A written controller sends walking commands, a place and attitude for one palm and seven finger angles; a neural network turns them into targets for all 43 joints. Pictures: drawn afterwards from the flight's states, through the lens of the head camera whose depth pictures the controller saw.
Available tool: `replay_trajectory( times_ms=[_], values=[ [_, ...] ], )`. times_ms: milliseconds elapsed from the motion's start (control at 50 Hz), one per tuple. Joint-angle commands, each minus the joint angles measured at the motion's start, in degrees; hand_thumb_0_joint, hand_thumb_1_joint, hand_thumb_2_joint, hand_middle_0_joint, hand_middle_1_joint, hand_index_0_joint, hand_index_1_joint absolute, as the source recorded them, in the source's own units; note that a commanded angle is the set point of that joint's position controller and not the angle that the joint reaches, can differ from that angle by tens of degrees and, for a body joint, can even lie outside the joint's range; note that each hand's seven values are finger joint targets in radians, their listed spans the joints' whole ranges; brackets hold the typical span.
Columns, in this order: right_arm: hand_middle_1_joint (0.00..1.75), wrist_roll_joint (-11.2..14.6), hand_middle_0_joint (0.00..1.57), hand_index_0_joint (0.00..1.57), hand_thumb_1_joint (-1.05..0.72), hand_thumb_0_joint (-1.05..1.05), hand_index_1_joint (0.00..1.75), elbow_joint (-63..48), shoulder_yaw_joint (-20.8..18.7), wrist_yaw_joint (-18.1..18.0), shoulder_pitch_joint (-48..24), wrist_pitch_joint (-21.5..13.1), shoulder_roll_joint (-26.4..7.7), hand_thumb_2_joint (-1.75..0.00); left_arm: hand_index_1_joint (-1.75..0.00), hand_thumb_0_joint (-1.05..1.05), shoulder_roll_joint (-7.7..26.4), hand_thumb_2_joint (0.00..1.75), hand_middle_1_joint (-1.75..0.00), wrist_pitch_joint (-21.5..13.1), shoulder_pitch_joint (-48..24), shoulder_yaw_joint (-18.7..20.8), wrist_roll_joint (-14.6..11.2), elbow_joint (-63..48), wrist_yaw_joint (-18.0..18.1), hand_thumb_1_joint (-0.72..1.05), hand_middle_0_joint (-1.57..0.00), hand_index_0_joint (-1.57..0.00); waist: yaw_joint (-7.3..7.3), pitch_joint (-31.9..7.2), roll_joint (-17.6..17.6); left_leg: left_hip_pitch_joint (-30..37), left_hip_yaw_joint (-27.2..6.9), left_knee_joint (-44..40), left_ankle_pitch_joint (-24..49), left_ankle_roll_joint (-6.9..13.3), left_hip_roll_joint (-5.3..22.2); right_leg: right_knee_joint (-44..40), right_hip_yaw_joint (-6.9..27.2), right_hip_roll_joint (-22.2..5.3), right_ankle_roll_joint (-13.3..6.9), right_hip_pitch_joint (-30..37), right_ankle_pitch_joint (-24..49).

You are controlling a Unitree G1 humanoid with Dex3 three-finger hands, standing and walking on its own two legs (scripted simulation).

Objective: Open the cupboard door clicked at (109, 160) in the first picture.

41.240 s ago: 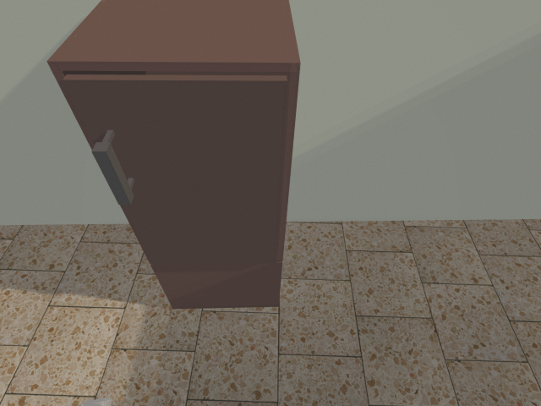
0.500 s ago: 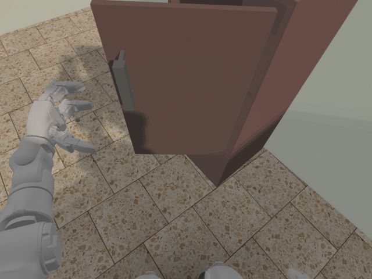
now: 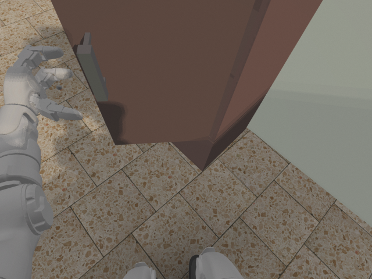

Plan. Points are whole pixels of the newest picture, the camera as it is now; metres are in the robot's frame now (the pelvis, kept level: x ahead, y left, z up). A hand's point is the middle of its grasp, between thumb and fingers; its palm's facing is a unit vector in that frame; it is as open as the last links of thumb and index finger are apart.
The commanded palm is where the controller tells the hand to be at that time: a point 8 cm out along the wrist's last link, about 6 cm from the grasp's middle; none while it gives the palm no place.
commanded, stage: move the hooked fingers beside the handle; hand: left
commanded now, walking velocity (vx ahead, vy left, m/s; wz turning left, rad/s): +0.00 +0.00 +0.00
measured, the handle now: (95, 68) +0.56 +0.16 +0.07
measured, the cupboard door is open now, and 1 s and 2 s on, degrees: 50 50 50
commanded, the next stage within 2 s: slide the fingers in behind the handle in 0.90 s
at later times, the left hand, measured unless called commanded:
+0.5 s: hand (60, 83) +0.51 +0.22 +0.08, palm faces +0.00 -1.00 +0.00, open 14.0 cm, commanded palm +0.48 +0.27 +0.08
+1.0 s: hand (60, 88) +0.49 +0.22 +0.08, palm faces +0.00 -1.00 +0.00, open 14.0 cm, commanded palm +0.47 +0.27 +0.08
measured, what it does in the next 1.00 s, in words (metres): stands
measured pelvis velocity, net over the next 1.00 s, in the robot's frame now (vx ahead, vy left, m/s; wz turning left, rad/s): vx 0.00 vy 0.01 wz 0.00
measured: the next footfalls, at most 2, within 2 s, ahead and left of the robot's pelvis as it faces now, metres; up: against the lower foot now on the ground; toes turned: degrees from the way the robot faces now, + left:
none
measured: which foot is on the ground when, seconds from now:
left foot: down 0.00-1.00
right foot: down 0.00-1.00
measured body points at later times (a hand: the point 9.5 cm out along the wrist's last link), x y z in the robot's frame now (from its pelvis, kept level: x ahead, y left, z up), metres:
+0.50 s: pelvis +0.01 +0.00 +0.00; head +0.14 +0.02 +0.43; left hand +0.50 +0.28 +0.08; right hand +0.00 -0.26 -0.11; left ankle -0.02 +0.09 -0.69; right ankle +0.04 -0.11 -0.69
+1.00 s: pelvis +0.00 +0.01 +0.00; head +0.12 +0.03 +0.43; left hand +0.49 +0.28 +0.08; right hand +0.02 -0.26 -0.11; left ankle -0.02 +0.09 -0.69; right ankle +0.04 -0.11 -0.69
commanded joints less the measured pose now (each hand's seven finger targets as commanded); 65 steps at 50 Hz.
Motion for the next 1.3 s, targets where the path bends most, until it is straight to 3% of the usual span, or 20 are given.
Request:
replay_trajectory(
  times_ms=[0, 60, 100, 220, 280, 340, 380, 420, 460, 540, 580, 660, 720, 860, 900, 960, 1000, 1180, 1240, 1280],
  values=[
    [0.3, -0.2, 0.2, 0.2, -0.9, 0.0, 0.3, -3.4, -3.2, -0.4, 9.0, -0.6, -10.3, -0.9, -1.2, 0.0, 15.7, 0.3, -1.2, -3.1, -26.0, 0.0, -0.1, -9.4, 0.6, -0.5, -0.3, -0.3, -0.91, -23.6, 6.5, 9.0, -4.7, -5.9, 22.6, -0.8, -0.3, -2.8, 4.3, 1.2, 0.4, 16.7, 15.8],
    [0.3, -0.7, 0.2, 0.2, -0.9, 0.0, 0.3, -3.6, -3.3, -0.2, 10.1, -0.1, -10.8, -0.9, -1.2, 0.0, 20.4, 0.3, -1.2, -3.3, -27.7, 3.3, 0.4, -10.5, 1.1, -0.5, -0.3, -0.3, -0.19, -27.5, 8.6, 10.1, -4.9, -5.1, 24.7, -1.0, -0.3, -2.1, 4.5, 1.4, 0.2, 17.8, 17.3],
    [0.3, -0.7, 0.2, 0.2, -0.9, 0.0, 0.3, -3.8, -3.1, 0.0, 10.3, 0.1, -10.5, -0.9, -1.2, 0.0, 17.2, 0.3, -1.2, -2.7, -27.4, 1.0, 0.6, -7.7, 1.2, -0.5, -0.3, -0.3, -1.26, -25.4, 6.4, 8.2, -4.8, -5.0, 23.4, -0.8, -0.4, -2.3, 4.4, 1.4, 0.4, 17.1, 16.9],
    [0.3, -0.8, 0.2, 0.2, -0.9, 0.0, 0.3, -5.5, -3.5, 0.4, 10.7, 1.3, -10.8, -0.9, -1.2, 0.0, 20.5, 0.3, -1.2, -3.1, -23.4, 4.0, 0.4, -10.5, 0.7, -0.5, -0.3, -0.3, 0.47, -28.5, 5.8, 7.9, -4.0, -4.7, 25.6, -0.7, -0.2, -1.7, 4.7, 1.5, 0.3, 20.4, 20.1],
    [0.3, -0.6, 0.2, 0.2, -0.9, 0.0, 0.3, -5.7, -3.3, 0.5, 10.6, 1.8, -10.7, -0.9, -1.2, 0.0, 19.8, 0.3, -1.2, -3.1, -23.7, 3.4, 0.1, -11.0, 0.4, -0.5, -0.3, -0.3, 0.21, -26.9, 7.0, 8.5, -4.3, -4.9, 26.0, -0.8, 0.0, -1.6, 4.4, 1.8, 0.2, 19.0, 19.8],
    [0.3, -0.7, 0.2, 0.2, -0.9, 0.0, 0.3, -5.8, -3.7, 0.4, 10.7, 2.0, -10.6, -0.9, -1.2, 0.0, 18.9, 0.3, -1.2, -4.0, -24.7, 3.1, -0.6, -14.9, 0.3, -0.5, -0.3, -0.3, 0.1, -29.7, 8.1, 12.2, -4.8, -4.4, 29.7, -0.9, 0.2, -1.2, 4.1, 2.0, 0.1, 18.5, 21.1],
    [0.3, -0.6, 0.2, 0.2, -0.9, 0.0, 0.3, -5.1, -3.8, 0.6, 10.5, 2.0, -10.1, -0.9, -1.2, 0.0, 16.4, 0.3, -1.2, -4.1, -24.4, 1.6, -0.7, -15.8, 0.4, -0.5, -0.3, -0.3, 0.24, -30.0, 11.6, 15.6, -5.2, -4.2, 32.6, -1.7, 0.5, -1.4, 3.8, 2.1, 0.2, 16.1, 20.5],
    [0.3, -0.6, 0.2, 0.2, -0.9, 0.0, 0.3, -4.7, -4.0, 0.7, 10.5, 2.1, -10.2, -0.9, -1.2, 0.0, 15.2, 0.3, -1.2, -3.6, -22.7, 1.5, -1.3, -14.2, 0.7, -0.5, -0.3, -0.3, 0.0, -28.2, 7.2, 14.0, -5.2, -4.5, 31.0, -1.4, 0.6, -1.9, 3.5, 2.2, 0.3, 16.7, 20.1],
    [0.3, -0.6, 0.2, 0.2, -0.9, 0.0, 0.3, -4.7, -3.9, 0.6, 10.2, 2.1, -10.1, -0.9, -1.2, 0.0, 15.9, 0.3, -1.2, -3.4, -23.1, 1.8, -1.3, -15.4, 0.6, -0.5, -0.3, -0.3, 0.45, -29.1, 9.4, 14.2, -4.9, -4.5, 32.2, -1.4, 0.4, -1.8, 3.8, 2.0, 0.2, 17.8, 21.7],
    [0.3, -0.4, 0.2, 0.2, -0.9, 0.0, 0.3, -4.9, -3.6, 0.6, 9.6, 2.2, -9.9, -0.9, -1.2, 0.0, 14.2, 0.3, -1.2, -2.8, -22.3, 0.4, -1.2, -13.2, 0.9, -0.5, -0.3, -0.3, -0.17, -24.0, 6.4, 11.6, -4.8, -5.0, 29.7, -1.0, 0.2, -2.0, 3.5, 2.0, 0.1, 17.5, 20.8],
    [0.3, -0.5, 0.2, 0.2, -0.9, 0.0, 0.3, -5.2, -3.7, 0.5, 9.5, 2.2, -10.1, -0.9, -1.2, 0.0, 16.9, 0.3, -1.2, -3.1, -21.1, 2.4, -0.7, -13.4, 1.0, -0.5, -0.3, -0.3, 0.82, -26.4, 6.7, 11.1, -4.6, -4.9, 29.9, -1.1, 0.0, -1.7, 3.9, 1.8, 0.1, 19.1, 21.7],
    [0.3, -0.5, 0.2, 0.2, -0.9, 0.0, 0.3, -5.4, -3.9, 0.8, 8.9, 2.0, -9.7, -0.9, -1.2, 0.0, 13.8, 0.3, -1.2, -4.3, -21.5, 0.6, -1.6, -16.4, 0.6, -0.5, -0.3, -0.3, 0.92, -28.1, 9.4, 15.8, -5.3, -4.5, 34.4, -2.0, 0.5, -1.5, 3.4, 2.0, 0.0, 17.0, 21.6],
    [0.3, -0.3, 0.2, 0.2, -0.9, 0.0, 0.3, -4.9, -3.7, 0.8, 8.5, 1.9, -9.8, -0.9, -1.2, 0.0, 11.3, 0.3, -1.2, -3.4, -22.0, -1.3, -1.7, -12.6, 0.8, -0.5, -0.3, -0.3, -0.22, -23.4, 6.5, 12.8, -5.4, -5.0, 29.6, -1.7, 0.4, -1.9, 3.0, 1.9, 0.2, 15.4, 18.7],
    [0.3, -0.6, 0.2, 0.2, -0.9, 0.0, 0.3, -4.7, -3.6, 0.5, 8.5, 1.4, -10.0, -0.9, -1.2, 0.0, 14.0, 0.3, -1.2, -4.2, -24.7, 0.4, -1.0, -13.5, 1.8, -0.5, -0.3, -0.3, 0.05, -25.8, 6.2, 12.1, -5.6, -4.5, 28.1, -1.7, 0.1, -1.3, 3.3, 1.7, 0.1, 16.1, 18.1],
    [0.3, -0.5, 0.2, 0.2, -0.9, 0.0, 0.3, -4.8, -3.5, 0.7, 8.2, 1.2, -9.8, -0.9, -1.2, 0.0, 12.6, 0.3, -1.2, -4.5, -25.5, -1.1, -0.5, -14.0, 1.8, -0.5, -0.3, -0.3, 0.1, -26.3, 9.1, 13.2, -5.8, -4.5, 27.6, -2.1, 0.0, -1.2, 3.3, 1.7, 0.0, 14.7, 16.6],
    [0.3, -0.6, 0.2, 0.2, -0.9, 0.0, 0.3, -4.3, -3.3, 0.4, 8.6, 1.0, -10.2, -0.9, -1.2, 0.0, 15.1, 0.3, -1.2, -4.3, -27.0, 0.2, -0.2, -12.0, 2.1, -0.5, -0.3, -0.3, -0.42, -25.2, 7.0, 11.3, -6.2, -4.6, 25.5, -1.9, 0.0, -1.1, 3.1, 1.7, 0.0, 14.6, 15.5],
    [0.3, -0.6, 0.2, 0.2, -0.9, 0.0, 0.3, -4.4, -3.3, 0.5, 8.5, 0.7, -9.9, -0.9, -1.2, 0.0, 11.8, 0.3, -1.2, -4.1, -27.7, -2.2, -0.1, -12.4, 2.0, -0.5, -0.3, -0.3, -0.82, -25.7, 9.2, 12.9, -6.2, -4.5, 25.3, -2.0, 0.0, -1.2, 3.0, 1.7, 0.0, 12.9, 14.4],
    [0.3, -1.0, 0.2, 0.2, -0.9, 0.0, 0.3, -4.4, -3.7, 1.1, 9.9, 0.7, -10.2, -0.9, -1.2, 0.0, 12.8, 0.3, -1.2, -4.1, -25.9, -0.3, 0.2, -12.5, 4.0, -0.5, -0.3, -0.3, 0.02, -27.9, 6.7, 11.6, -6.2, -4.3, 26.3, -1.9, 0.0, -0.9, 3.0, 1.8, 0.0, 14.9, 16.0],
    [0.3, -0.9, 0.2, 0.2, -0.9, 0.0, 0.3, -4.6, -3.4, 1.0, 10.0, 0.7, -10.1, -0.9, -1.2, 0.0, 12.0, 0.3, -1.2, -3.6, -26.2, -0.7, 0.2, -10.9, 4.9, -0.5, -0.3, -0.3, -0.78, -24.0, 4.1, 7.9, -5.4, -4.6, 22.2, -0.9, -0.3, -1.5, 3.3, 1.8, 0.1, 15.6, 15.2],
    [0.3, -1.0, 0.2, 0.2, -0.9, 0.0, 0.3, -4.6, -3.5, 1.1, 10.0, 0.6, -9.9, -0.9, -1.2, 0.0, 12.8, 0.3, -1.2, -4.0, -28.2, -0.8, 1.2, -12.9, 5.5, -0.5, -0.3, -0.3, -0.51, -26.3, 7.7, 9.4, -5.4, -4.6, 22.5, -1.3, -0.4, -1.2, 3.6, 1.6, 0.1, 15.3, 15.1]
  ],
)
